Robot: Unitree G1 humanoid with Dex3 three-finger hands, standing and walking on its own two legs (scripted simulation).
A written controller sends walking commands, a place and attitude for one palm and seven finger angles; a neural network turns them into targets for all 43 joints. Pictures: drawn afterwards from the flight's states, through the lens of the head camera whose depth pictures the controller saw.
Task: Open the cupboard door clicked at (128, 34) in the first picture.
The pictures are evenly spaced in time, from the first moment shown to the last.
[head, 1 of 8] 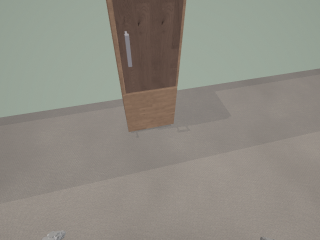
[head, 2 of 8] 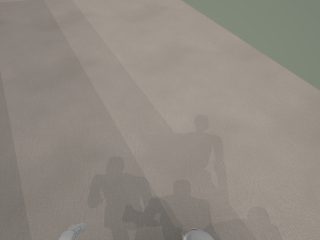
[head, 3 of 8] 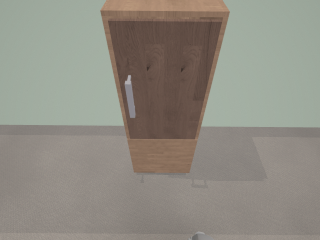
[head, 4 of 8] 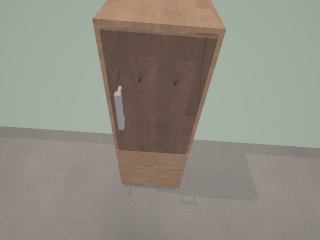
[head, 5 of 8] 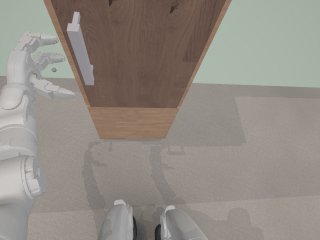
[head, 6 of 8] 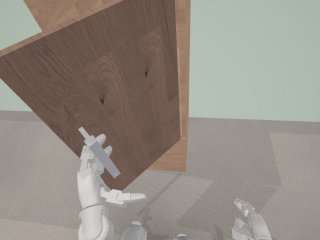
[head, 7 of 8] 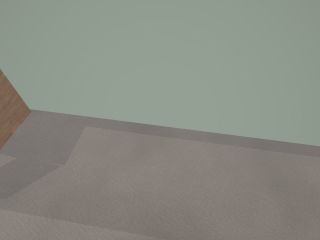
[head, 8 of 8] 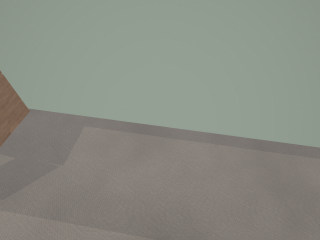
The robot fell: no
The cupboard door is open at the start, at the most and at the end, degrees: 0 53 49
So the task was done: yes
